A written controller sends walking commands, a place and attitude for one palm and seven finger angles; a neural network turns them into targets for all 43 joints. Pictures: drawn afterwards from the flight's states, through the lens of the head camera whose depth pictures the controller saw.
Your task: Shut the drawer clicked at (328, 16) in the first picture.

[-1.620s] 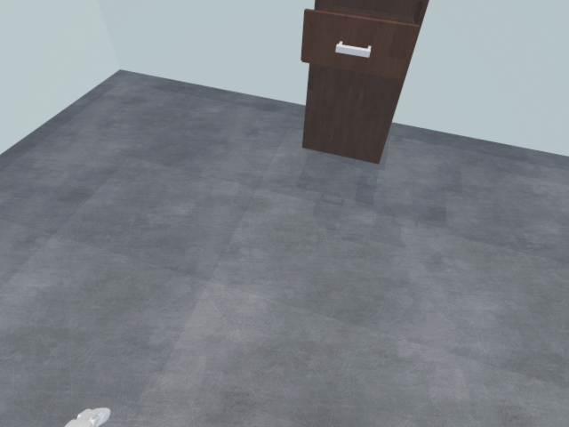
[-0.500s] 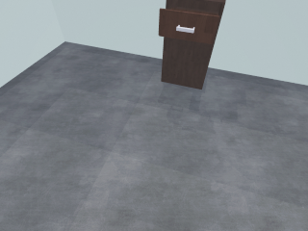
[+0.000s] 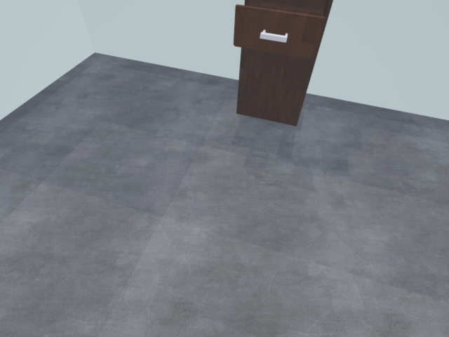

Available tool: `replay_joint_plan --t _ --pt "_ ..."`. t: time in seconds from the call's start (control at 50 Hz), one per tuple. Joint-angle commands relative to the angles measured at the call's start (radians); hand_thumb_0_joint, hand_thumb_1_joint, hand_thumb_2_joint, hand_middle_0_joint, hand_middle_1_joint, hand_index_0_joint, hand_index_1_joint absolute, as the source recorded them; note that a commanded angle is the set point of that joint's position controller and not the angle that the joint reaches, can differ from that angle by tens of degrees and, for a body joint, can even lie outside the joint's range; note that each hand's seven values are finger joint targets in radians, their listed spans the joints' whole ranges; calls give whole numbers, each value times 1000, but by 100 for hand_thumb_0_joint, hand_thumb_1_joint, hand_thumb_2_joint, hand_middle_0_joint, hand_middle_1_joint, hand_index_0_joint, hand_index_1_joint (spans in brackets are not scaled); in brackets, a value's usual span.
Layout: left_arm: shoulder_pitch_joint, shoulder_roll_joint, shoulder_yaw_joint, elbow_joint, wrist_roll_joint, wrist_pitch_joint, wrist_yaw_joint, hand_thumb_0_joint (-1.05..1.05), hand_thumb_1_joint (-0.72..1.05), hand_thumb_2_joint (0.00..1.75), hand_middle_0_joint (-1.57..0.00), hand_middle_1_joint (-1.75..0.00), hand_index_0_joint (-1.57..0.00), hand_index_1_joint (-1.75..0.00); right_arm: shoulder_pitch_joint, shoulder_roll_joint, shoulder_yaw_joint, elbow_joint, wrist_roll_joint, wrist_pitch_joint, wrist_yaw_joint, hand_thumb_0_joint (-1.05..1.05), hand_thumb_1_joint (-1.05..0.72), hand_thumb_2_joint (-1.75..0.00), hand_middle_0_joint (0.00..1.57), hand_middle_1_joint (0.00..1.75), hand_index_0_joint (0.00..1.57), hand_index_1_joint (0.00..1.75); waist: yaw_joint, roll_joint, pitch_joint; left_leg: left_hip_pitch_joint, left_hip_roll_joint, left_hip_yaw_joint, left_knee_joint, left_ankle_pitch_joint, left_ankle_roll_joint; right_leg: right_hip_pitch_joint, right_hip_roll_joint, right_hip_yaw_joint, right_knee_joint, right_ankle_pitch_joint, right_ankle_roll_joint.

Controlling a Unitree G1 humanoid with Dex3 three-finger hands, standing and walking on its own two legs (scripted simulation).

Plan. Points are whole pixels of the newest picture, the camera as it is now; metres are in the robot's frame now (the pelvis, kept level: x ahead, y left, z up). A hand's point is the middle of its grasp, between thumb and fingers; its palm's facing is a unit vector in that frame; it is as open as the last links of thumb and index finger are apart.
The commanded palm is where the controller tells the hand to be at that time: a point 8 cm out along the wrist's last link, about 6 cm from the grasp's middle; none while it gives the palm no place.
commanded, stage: look at it before walking up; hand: left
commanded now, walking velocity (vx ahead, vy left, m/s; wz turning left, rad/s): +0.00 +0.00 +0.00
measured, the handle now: (274, 35) +1.36 -0.15 -0.05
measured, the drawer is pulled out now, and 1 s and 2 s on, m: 0.29 0.29 0.29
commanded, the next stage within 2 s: walk to a spot facing it in 0.02 s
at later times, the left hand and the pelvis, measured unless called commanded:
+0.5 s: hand out of the picture +0.06 +0.17 -0.19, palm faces -0.03 -0.98 -0.21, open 7.4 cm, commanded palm none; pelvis +0.07 -0.02 -0.02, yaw -6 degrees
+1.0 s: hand (153, 252) +0.34 +0.20 -0.19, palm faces -0.22 -0.96 -0.19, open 7.4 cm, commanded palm none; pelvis +0.27 +0.02 -0.01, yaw -17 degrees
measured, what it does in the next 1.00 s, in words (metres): walks ahead, turning right: left foot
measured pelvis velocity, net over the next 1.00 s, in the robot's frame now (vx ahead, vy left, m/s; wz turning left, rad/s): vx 0.27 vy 0.02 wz -0.30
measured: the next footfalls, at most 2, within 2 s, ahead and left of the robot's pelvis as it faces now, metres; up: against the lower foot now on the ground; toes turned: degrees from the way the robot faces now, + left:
left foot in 0.80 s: +0.35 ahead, +0.10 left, +0.00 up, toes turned -4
right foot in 1.28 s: +0.46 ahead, -0.20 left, +0.00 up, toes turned -30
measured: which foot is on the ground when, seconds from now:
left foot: down 0.00-0.42, up 0.44-0.78, down 0.80-1.00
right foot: down 0.00-0.80, up 0.82-1.00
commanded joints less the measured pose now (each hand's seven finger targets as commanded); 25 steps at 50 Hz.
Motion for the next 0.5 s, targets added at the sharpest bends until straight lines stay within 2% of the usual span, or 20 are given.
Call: replay_joint_plan --t 0.0,0.1,0.12,0.14,0.16,0.2,0.22,0.26,0.28,0.3,0.32,0.34,0.36,0.38,0.4,0.42,0.44,0.46,0.48 --pt "-41 203 38 -63 -4 -27 11 0 90 90 -20 -30 -20 -30 -52 -212 -44 -66 2 -24 -18 0 -90 -90 20 30 20 30 -1 12 -84 26 126 -104 -60 172 27 10 -113 88 -55 167 -36" --pt "-47 202 39 -62 -4 -26 12 0 90 90 -20 -30 -20 -30 -56 -214 -44 -68 2 -24 -19 0 -90 -90 20 30 20 30 1 14 -73 25 127 -103 -67 177 26 11 -111 82 -55 165 -33" --pt "-11 132 25 -45 -6 -17 14 0 90 90 -20 -30 -20 -30 -29 -146 -28 -52 -2 -18 -17 0 -90 -90 20 30 20 30 0 14 -95 40 129 -84 -59 135 16 12 -108 81 -55 122 -25" --pt "24 80 14 -33 -4 -4 15 0 90 90 -20 -30 -20 -30 11 -91 -16 -39 -6 -8 -14 0 -90 -90 20 30 20 30 -1 17 -88 39 124 -70 -49 41 8 -3 -97 80 -42 22 -20" --pt "45 73 15 -30 0 4 11 0 90 90 -20 -30 -20 -30 38 -85 -17 -38 -9 -1 -12 0 -90 -90 20 30 20 30 -1 15 -67 22 123 -70 -46 -78 10 -35 -82 89 -35 -99 -25" --pt "60 76 25 -48 7 15 -2 0 90 90 -20 -30 -20 -30 48 -104 -31 -50 -14 6 -10 0 -90 -90 20 30 20 30 -1 43 38 -47 137 -89 -82 -320 27 -133 -50 97 -11 -270 -36" --pt "70 70 31 -60 9 15 -9 0 90 90 -20 -30 -20 -30 60 -115 -36 -58 -15 5 -11 0 -90 -90 20 30 20 30 -3 54 63 -59 155 -109 -96 -374 40 -168 -30 90 26 -286 -41" --pt "95 52 38 -83 9 9 -18 0 90 90 -20 -30 -20 -30 94 -142 -54 -72 -14 1 -12 0 -90 -90 20 30 20 30 -8 115 82 -36 220 -176 -122 -435 84 -238 13 43 153 -263 -41" --pt "104 28 41 -95 10 4 -22 0 90 90 -20 -30 -20 -30 116 -149 -64 -79 -12 -5 -15 0 -90 -90 20 30 20 30 -12 154 80 -5 267 -210 -130 -398 113 -273 29 -5 231 -210 -36" --pt "101 11 43 -107 11 -2 -24 0 90 90 -20 -30 -20 -30 137 -146 -72 -81 -11 -11 -17 0 -90 -90 20 30 20 30 -16 167 84 27 305 -217 -122 -316 140 -304 22 -39 280 -210 -30" --pt "89 -3 46 -120 11 -10 -26 0 90 90 -20 -30 -20 -30 163 -133 -74 -82 -12 -17 -17 0 -90 -90 20 30 20 30 -25 163 76 44 314 -199 -95 -200 152 -307 5 -49 285 -236 -28" --pt "117 -16 51 -120 9 -16 -27 0 90 90 -20 -30 -20 -30 156 -119 -73 -84 -12 -20 -18 0 -90 -90 20 30 20 30 -6 154 75 17 310 -152 -42 -104 146 -255 -6 -61 250 -227 -29" --pt "178 -22 56 -101 11 -22 -28 0 90 90 -20 -30 -20 -30 141 -101 -71 -90 -12 -21 -19 0 -90 -90 20 30 20 30 27 105 57 -57 271 -83 64 -39 113 -126 -2 -67 155 -159 -40" --pt "286 -2 69 -67 13 -31 -23 0 90 90 -20 -30 -20 -30 112 -65 -64 -104 -10 -25 -18 0 -90 -90 20 30 20 30 77 7 29 -210 187 18 263 -41 58 65 -53 49 47 -113 -74" --pt "424 96 92 -25 15 -44 -7 0 90 90 -20 -30 -20 -30 60 6 -51 -153 -4 -36 -11 0 -90 -90 20 30 20 30 118 -319 28 -490 50 158 565 -224 -5 239 -268 417 -98 -32 -170" --pt "519 103 90 3 -2 -54 6 0 90 90 -20 -30 -20 -30 -38 -14 -51 -190 -10 -42 -8 0 -90 -90 20 30 20 30 159 -317 58 -590 47 68 702 -371 -3 231 -347 580 -150 139 -227" --pt "501 66 82 2 4 -55 15 0 90 90 -20 -30 -20 -30 -60 3 -54 -195 -10 -46 -8 0 -90 -90 20 30 20 30 134 -174 89 -637 78 19 770 -325 -5 217 -354 559 -138 202 -277" --pt "464 40 77 -9 5 -54 20 0 90 90 -20 -30 -20 -30 -58 19 -56 -186 -10 -47 -7 0 -90 -90 20 30 20 30 102 -61 99 -650 107 15 791 -282 -10 212 -343 502 -117 194 -290" --pt "423 18 73 -22 10 -58 22 0 90 90 -20 -30 -20 -30 -33 38 -56 -175 -13 -46 -2 0 -90 -90 20 30 20 30 74 -28 75 -631 121 16 772 -229 -19 199 -310 417 -111 188 -270"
